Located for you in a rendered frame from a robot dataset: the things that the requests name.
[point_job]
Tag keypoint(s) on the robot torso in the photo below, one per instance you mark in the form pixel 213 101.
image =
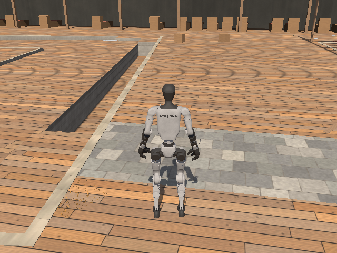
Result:
pixel 168 127

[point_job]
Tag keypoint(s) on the robot right hand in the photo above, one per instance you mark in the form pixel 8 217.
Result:
pixel 194 152

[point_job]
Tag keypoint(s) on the robot left hand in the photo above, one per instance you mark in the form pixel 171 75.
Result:
pixel 141 151

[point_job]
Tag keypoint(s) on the left robot thigh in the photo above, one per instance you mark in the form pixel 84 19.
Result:
pixel 156 161

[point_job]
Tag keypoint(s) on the left robot upper arm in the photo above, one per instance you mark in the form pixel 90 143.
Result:
pixel 149 120

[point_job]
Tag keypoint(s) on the right robot upper arm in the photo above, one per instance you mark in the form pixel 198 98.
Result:
pixel 187 120

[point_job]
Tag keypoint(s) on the robot right forearm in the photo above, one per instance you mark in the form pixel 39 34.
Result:
pixel 193 140

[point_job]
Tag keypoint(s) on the robot left forearm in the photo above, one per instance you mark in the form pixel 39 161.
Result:
pixel 144 140

